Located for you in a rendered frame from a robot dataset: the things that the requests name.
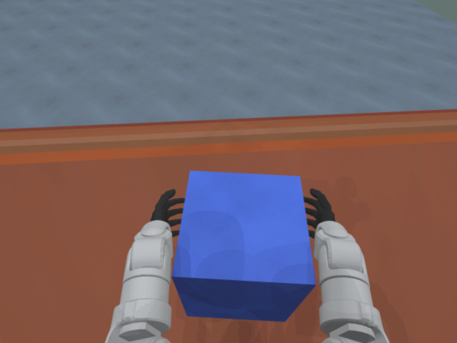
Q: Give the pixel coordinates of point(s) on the left robot forearm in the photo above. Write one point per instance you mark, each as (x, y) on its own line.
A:
(144, 309)

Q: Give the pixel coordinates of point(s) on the right robot forearm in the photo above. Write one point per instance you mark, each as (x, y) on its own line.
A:
(347, 308)

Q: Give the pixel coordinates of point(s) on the carton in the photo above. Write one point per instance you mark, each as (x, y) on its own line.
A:
(243, 250)

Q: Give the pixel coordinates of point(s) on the left robot hand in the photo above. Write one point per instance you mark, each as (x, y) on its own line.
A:
(163, 205)

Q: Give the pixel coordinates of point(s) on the right robot hand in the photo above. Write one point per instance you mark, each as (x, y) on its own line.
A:
(324, 212)

